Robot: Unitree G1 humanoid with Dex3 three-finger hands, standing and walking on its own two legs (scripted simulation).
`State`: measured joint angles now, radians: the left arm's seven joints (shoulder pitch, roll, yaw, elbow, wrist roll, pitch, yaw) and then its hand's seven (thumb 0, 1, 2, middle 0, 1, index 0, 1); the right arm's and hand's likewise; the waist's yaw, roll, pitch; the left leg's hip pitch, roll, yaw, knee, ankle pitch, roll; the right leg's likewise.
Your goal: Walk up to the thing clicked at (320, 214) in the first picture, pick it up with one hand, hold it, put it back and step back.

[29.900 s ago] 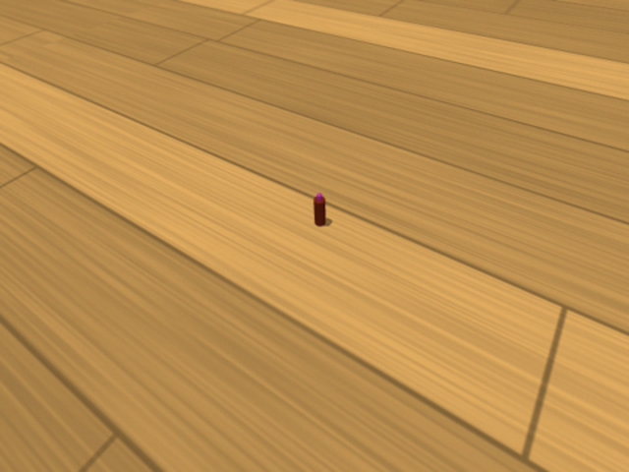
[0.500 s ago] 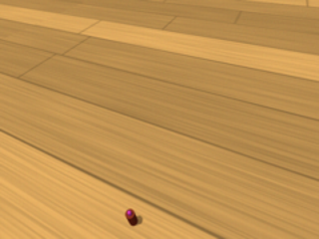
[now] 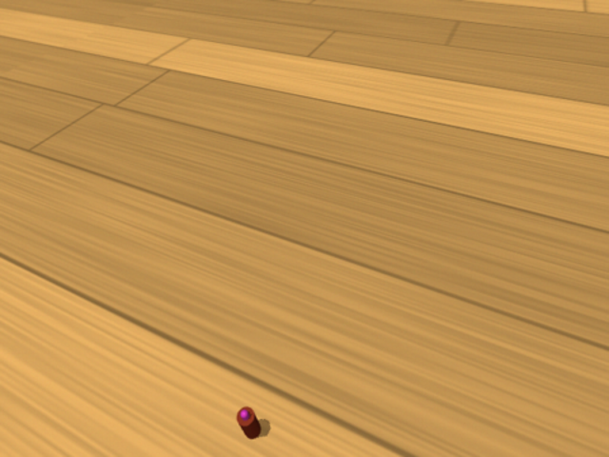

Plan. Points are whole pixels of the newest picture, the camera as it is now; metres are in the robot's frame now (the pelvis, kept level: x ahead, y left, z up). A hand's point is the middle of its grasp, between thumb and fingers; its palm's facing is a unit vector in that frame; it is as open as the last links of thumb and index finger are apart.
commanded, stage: stand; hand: left
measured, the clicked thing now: (248, 421) +0.36 +0.22 -0.70
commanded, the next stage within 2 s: step back in 0.16 s
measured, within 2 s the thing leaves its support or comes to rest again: neither
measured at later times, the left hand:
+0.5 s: hand out of the picture +0.06 +0.28 -0.17, palm faces -0.06 -0.92 -0.39, open 7.4 cm
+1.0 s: hand out of the picture -0.03 +0.27 -0.17, palm faces -0.11 -0.90 -0.41, open 7.4 cm
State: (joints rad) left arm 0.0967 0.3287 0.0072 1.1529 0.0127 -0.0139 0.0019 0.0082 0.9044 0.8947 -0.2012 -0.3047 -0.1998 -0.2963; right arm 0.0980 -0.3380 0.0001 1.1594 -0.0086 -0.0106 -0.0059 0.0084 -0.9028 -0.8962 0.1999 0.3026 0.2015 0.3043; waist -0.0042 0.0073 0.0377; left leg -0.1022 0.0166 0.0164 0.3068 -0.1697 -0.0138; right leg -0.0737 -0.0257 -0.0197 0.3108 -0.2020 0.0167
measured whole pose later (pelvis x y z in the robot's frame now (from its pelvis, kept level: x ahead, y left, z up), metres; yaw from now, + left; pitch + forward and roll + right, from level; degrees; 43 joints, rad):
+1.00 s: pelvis -0.16 +0.01 -0.03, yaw -4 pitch -3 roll -2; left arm 0.12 0.36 0.08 0.88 0.03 0.03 0.00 0.01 0.91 0.89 -0.20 -0.30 -0.20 -0.30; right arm 0.11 -0.40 -0.05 0.88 0.00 0.05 -0.01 0.01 -0.90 -0.90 0.20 0.30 0.20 0.30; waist -0.03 0.07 0.22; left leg -0.42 0.06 -0.02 0.76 -0.31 0.00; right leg -0.25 0.07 0.04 0.68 -0.38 -0.01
